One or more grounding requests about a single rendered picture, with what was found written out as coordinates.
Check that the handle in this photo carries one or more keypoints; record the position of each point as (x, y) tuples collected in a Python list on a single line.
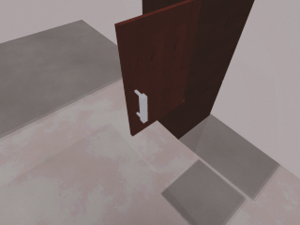
[(143, 105)]

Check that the cupboard door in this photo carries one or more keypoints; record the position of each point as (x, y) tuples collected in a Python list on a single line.
[(154, 52)]

